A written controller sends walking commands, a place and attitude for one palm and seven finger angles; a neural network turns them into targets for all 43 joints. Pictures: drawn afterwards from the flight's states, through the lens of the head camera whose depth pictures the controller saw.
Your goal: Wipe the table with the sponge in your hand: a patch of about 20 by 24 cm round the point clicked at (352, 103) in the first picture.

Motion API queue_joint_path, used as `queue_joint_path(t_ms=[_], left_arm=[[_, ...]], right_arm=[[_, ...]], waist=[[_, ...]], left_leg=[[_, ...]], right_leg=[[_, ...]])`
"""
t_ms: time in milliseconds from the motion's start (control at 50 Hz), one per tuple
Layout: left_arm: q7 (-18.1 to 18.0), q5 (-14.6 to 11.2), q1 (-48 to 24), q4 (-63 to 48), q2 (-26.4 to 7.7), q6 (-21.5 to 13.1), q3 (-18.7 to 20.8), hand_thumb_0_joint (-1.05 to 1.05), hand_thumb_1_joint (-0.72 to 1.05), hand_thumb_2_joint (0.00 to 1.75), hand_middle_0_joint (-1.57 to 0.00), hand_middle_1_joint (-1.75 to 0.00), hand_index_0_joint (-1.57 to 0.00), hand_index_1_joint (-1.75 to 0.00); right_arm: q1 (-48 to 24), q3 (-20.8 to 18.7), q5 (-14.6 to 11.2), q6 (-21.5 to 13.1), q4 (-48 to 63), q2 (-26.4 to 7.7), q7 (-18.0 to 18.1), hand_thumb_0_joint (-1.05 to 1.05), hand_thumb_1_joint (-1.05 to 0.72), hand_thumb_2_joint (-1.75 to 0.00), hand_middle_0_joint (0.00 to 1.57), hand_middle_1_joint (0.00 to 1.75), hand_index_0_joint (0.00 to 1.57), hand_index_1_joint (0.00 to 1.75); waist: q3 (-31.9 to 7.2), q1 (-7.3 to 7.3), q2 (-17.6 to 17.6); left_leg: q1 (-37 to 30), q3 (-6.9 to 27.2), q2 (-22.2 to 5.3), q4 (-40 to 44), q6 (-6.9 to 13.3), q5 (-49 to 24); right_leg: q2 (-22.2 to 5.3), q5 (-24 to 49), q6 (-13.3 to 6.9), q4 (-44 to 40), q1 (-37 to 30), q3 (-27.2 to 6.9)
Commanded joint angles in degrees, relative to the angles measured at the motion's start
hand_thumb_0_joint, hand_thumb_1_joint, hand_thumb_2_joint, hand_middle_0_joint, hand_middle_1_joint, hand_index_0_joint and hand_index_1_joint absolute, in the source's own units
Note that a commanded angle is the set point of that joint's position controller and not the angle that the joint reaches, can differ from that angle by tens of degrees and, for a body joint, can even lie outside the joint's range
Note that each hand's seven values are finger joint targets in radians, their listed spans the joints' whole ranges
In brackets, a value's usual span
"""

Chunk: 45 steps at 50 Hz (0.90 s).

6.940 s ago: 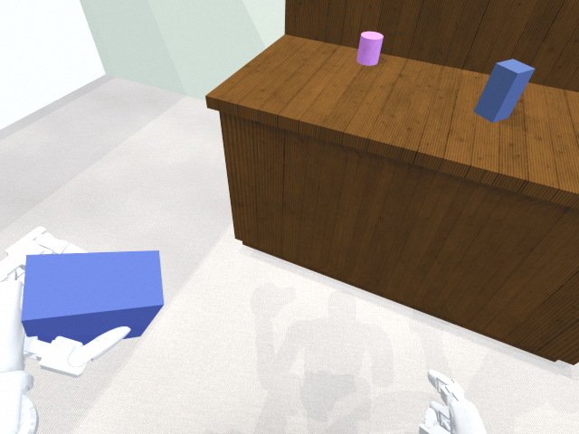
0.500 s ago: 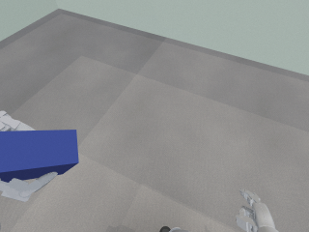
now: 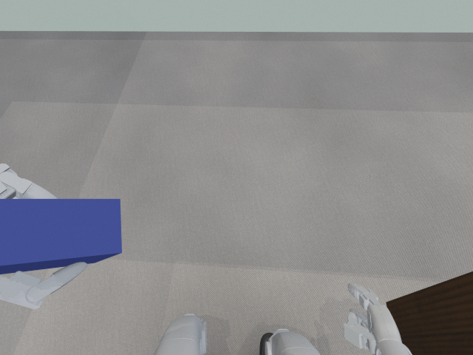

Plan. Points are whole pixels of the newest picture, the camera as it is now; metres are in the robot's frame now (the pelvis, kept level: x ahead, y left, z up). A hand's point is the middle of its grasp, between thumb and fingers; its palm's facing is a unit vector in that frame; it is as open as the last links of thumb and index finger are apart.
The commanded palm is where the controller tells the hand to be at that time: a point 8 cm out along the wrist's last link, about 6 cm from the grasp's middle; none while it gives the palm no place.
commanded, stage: turn to face it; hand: left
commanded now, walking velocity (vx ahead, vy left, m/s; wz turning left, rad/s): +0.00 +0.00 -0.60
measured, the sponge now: (70, 237) +0.24 +0.19 +0.15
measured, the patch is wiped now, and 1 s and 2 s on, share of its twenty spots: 0.00 0.00 0.00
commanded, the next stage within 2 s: none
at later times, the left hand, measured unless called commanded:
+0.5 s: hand (118, 247) +0.22 +0.13 +0.17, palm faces +0.16 -0.86 -0.49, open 10.0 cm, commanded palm +0.18 +0.18 +0.19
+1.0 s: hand (189, 289) +0.18 +0.05 +0.17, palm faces -0.14 -0.88 -0.46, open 10.0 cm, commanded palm +0.16 +0.11 +0.19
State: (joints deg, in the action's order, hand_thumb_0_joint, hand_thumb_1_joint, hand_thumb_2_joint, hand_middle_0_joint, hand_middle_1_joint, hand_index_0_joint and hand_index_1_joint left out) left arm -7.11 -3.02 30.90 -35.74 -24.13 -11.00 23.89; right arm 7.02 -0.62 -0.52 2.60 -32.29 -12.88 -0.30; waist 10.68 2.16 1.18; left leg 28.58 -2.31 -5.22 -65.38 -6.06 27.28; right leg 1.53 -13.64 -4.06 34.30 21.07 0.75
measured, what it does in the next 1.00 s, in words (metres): walks backwards, turning right: left foot, then right foot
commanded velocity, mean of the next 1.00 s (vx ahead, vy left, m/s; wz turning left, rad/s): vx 0.00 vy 0.00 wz -0.60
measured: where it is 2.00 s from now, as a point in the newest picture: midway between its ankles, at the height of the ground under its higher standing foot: outside the picture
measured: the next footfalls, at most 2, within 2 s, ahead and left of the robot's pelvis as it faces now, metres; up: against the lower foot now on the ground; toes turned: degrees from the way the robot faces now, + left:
left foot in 0.24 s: +0.03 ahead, +0.15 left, +0.00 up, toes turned -3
right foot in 0.48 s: -0.02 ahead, -0.15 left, +0.00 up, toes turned -23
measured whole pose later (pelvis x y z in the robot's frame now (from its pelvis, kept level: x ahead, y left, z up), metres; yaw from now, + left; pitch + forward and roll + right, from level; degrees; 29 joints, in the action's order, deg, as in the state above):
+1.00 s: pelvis -0.13 -0.03 +0.00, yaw -33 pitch +1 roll +3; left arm -7.1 -1.7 27.6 -32.3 -22.5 -9.7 21.6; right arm 9.2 -2.3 -0.2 4.1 -28.8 -14.9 1.1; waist 3.3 -1.1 -3.4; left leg 13.5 -5.3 -2.5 -29.6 -1.7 15.8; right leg 6.9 -14.7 -1.6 38.5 29.4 -4.8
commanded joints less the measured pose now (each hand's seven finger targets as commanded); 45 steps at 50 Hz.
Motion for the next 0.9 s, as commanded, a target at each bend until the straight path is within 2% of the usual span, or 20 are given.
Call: queue_joint_path(t_ms=[0,80,160,180,220,240,260,280,340,440,460,480,500,520,540,560,640,760,840,880], left_arm=[[-2.8,-1.0,3.8,-7.8,-10.2,-3.1,12.1,0.0,0.1,1.3,-1.2,-1.6,-1.2,-1.6],[-2.8,-0.5,2.7,-6.8,-8.4,-2.1,8.7,0.0,0.1,1.3,-1.2,-1.6,-1.2,-1.6],[-2.6,0.3,-1.8,-8.9,-8.1,-1.8,5.8,0.0,0.1,1.3,-1.2,-1.6,-1.2,-1.6],[-2.4,0.4,-2.9,-9.5,-7.9,-1.9,5.2,0.0,0.1,1.3,-1.2,-1.6,-1.2,-1.6],[-1.7,1.0,-6.4,-11.4,-7.9,-2.8,4.9,0.0,0.1,1.3,-1.2,-1.6,-1.2,-1.6],[-1.9,1.5,-7.3,-11.7,-10.2,-3.2,6.7,0.0,0.1,1.3,-1.2,-1.6,-1.2,-1.6],[-1.7,1.9,-6.1,-9.1,-8.4,-3.0,5.5,0.0,0.1,1.3,-1.2,-1.6,-1.2,-1.6],[-1.3,2.0,-7.9,-9.4,-7.2,-3.1,3.8,0.0,0.1,1.3,-1.2,-1.6,-1.2,-1.6],[-1.4,1.7,-12.8,-11.2,-5.6,-3.2,0.7,0.0,0.1,1.3,-1.2,-1.6,-1.2,-1.6],[-1.2,1.9,-13.4,-5.4,-6.6,-2.0,1.5,0.0,0.1,1.3,-1.2,-1.6,-1.2,-1.6],[-1.4,1.9,-14.5,-6.2,-7.5,-2.5,2.5,0.0,0.1,1.3,-1.2,-1.6,-1.2,-1.6],[-2.0,1.7,-12.5,-4.8,-11.2,-2.9,6.2,0.0,0.1,1.3,-1.2,-1.6,-1.2,-1.6],[-1.9,-0.1,-8.6,-3.9,-11.3,-1.8,7.7,0.0,0.1,1.3,-1.2,-1.6,-1.2,-1.6],[-1.9,-0.8,-5.9,-6.6,-11.8,-1.9,8.7,0.0,0.1,1.3,-1.2,-1.6,-1.2,-1.6],[-2.0,-0.9,-1.8,-7.1,-11.9,-2.1,10.5,0.0,0.1,1.3,-1.2,-1.6,-1.2,-1.6],[-2.0,-1.1,-0.2,-9.6,-10.5,-2.9,9.9,0.0,0.1,1.3,-1.2,-1.6,-1.2,-1.6],[-2.6,-1.2,2.4,-9.5,-10.1,-3.5,10.6,0.0,0.1,1.3,-1.2,-1.6,-1.2,-1.6],[-2.8,-0.7,2.0,-6.6,-8.5,-2.5,7.9,0.0,0.1,1.3,-1.2,-1.6,-1.2,-1.6],[-2.5,-0.1,-2.7,-8.3,-8.0,-1.8,5.1,0.0,0.1,1.3,-1.2,-1.6,-1.2,-1.6],[-2.1,0.2,-4.4,-9.3,-8.0,-2.2,4.3,0.0,0.1,1.3,-1.2,-1.6,-1.2,-1.6]], right_arm=[[-2.9,-1.9,-0.2,-1.4,9.3,-3.5,0.8,0.0,-0.9,-0.9,0.2,0.3,0.2,0.3],[-2.3,-2.2,-0.6,-1.4,10.3,-5.0,0.9,0.0,-0.9,-0.9,0.2,0.3,0.2,0.3],[-0.3,-2.1,-0.6,-1.2,10.6,-5.8,1.3,0.0,-0.9,-0.9,0.2,0.3,0.2,0.3],[0.3,-2.4,-0.6,-1.3,10.6,-6.1,1.5,0.0,-0.9,-0.9,0.2,0.3,0.2,0.3],[-0.5,-3.0,-0.2,-1.9,12.0,-7.9,2.1,0.0,-0.9,-0.9,0.2,0.3,0.2,0.3],[-0.9,-2.9,-0.6,-2.4,11.9,-6.7,2.5,0.0,-0.9,-0.9,0.2,0.3,0.2,0.3],[-1.1,-2.7,0.0,-2.9,11.9,-5.6,2.5,0.0,-0.9,-0.9,0.2,0.3,0.2,0.3],[-0.5,-2.8,0.0,-3.3,11.7,-5.4,2.1,0.0,-0.9,-0.9,0.2,0.3,0.2,0.3],[0.9,-2.5,-0.9,-5.7,10.9,-6.1,1.3,0.0,-0.9,-0.9,0.2,0.3,0.2,0.3],[3.1,-2.6,-0.6,-7.6,10.5,-7.0,0.4,0.0,-0.9,-0.9,0.2,0.3,0.2,0.3],[3.3,-2.4,-0.9,-7.6,10.6,-5.6,0.2,0.0,-0.9,-0.9,0.2,0.3,0.2,0.3],[1.4,-1.6,-0.8,-7.4,11.5,-3.8,0.5,0.0,-0.9,-0.9,0.2,0.3,0.2,0.3],[-0.9,-2.4,-1.1,-6.7,12.1,-4.5,0.9,0.0,-0.9,-0.9,0.2,0.3,0.2,0.3],[-1.7,-1.8,-0.7,-5.6,11.9,-3.5,0.8,0.0,-0.9,-0.9,0.2,0.3,0.2,0.3],[-2.6,-0.7,-0.4,-4.2,10.8,-2.9,0.4,0.0,-0.9,-0.9,0.2,0.3,0.2,0.3],[-2.6,-0.1,-0.3,-3.1,10.4,-2.1,0.1,0.0,-0.9,-0.9,0.2,0.3,0.2,0.3],[-3.7,-1.3,-0.1,-1.6,9.5,-3.0,0.5,0.0,-0.9,-0.9,0.2,0.3,0.2,0.3],[-2.8,-2.0,-0.3,-0.8,10.0,-5.0,1.0,0.0,-0.9,-0.9,0.2,0.3,0.2,0.3],[-2.0,-2.2,-0.6,0.0,10.5,-6.2,0.9,0.0,-0.9,-0.9,0.2,0.3,0.2,0.3],[0.1,-2.2,-0.3,0.0,10.5,-6.2,1.0,0.0,-0.9,-0.9,0.2,0.3,0.2,0.3]], waist=[[-21.4,-3.14,-8.6],[-20.5,-4.15,-9.4],[-20.1,-3.22,-6.8],[-19.0,-3.01,-4.3],[-14.7,-3.59,9.9],[-16.0,-4.66,17.2],[-13.5,-4.29,17.6],[-10.0,-3.8,15.8],[-9.4,-3.6,14.9],[-12.2,-3.24,10.8],[-14.1,-3.15,1.8],[-14.6,-3.9,-14.0],[-17.9,-4.97,-20.3],[-18.0,-4.43,-16.4],[-20.4,-4.43,-7.8],[-22.3,-3.77,-5.2],[-22.0,-3.19,-5.3],[-20.9,-4.37,-7.2],[-20.4,-4.38,-6.4],[-20.1,-3.26,-5.5]], left_leg=[[-1.5,0.3,0.3,9.8,0.4,-2.4],[-6.4,0.2,1.7,20.5,1.6,-1.2],[-16.8,-0.3,1.6,36.3,3.2,-6.3],[-21.4,0.0,-0.2,41.0,4.3,-8.0],[-25.7,10.4,-13.7,46.3,10.4,-14.7],[-21.4,12.2,-20.0,49.1,13.6,-16.7],[-12.7,12.5,-22.2,50.1,15.7,-14.8],[-9.7,9.0,-21.6,49.1,16.2,-18.0],[-14.5,-3.6,-17.3,43.6,10.6,-28.5],[-13.1,-6.6,-14.0,29.4,5.7,-26.8],[-11.2,-8.2,-10.4,18.8,3.9,-20.6],[1.1,-7.8,-2.4,6.5,1.2,3.7],[1.8,-0.2,0.3,-2.7,0.9,8.8],[3.6,4.3,-0.7,-7.1,0.8,5.2],[6.1,5.2,-1.3,-7.7,0.6,2.4],[6.4,4.6,-1.0,-7.0,0.3,0.3],[1.4,3.0,-0.2,3.4,0.3,-1.4],[-5.3,1.2,2.7,18.7,1.8,0.1],[-11.7,1.0,3.7,28.7,3.2,0.3],[-20.6,-0.5,3.1,38.7,4.6,-2.6]], right_leg=[[-14.6,24.1,-5.6,-11.1,-14.1,-16.8],[-14.2,15.4,-5.9,-12.9,-10.8,-21.6],[-11.5,7.5,-2.3,-11.7,-5.3,-22.3],[-9.6,3.8,-0.6,-10.0,-0.7,-22.0],[-0.1,-9.0,4.1,3.6,11.7,-12.9],[1.1,-15.4,5.5,19.8,11.1,-5.9],[-0.5,-14.9,6.5,31.7,8.9,-2.9],[-3.0,-13.7,7.1,34.0,9.3,-3.2],[-3.7,-13.1,7.7,20.0,6.6,2.8],[-1.3,-1.0,6.7,-2.8,-9.9,7.0],[-6.4,10.0,4.1,-8.1,-13.0,0.3],[-16.5,34.8,-2.2,-10.3,-18.5,-18.2],[-20.2,33.0,-3.5,-13.7,-14.2,-28.5],[-20.5,27.2,-4.5,-13.2,-15.5,-28.1],[-19.4,27.9,-6.1,-9.8,-19.9,-25.1],[-17.4,28.9,-5.7,-8.5,-22.1,-20.5],[-15.5,23.8,-5.5,-11.4,-17.2,-18.4],[-14.0,8.7,-5.6,-15.9,-11.4,-23.9],[-12.4,0.9,-4.0,-17.8,-7.1,-26.2],[-9.7,-4.6,-0.7,-17.3,-1.1,-24.5]])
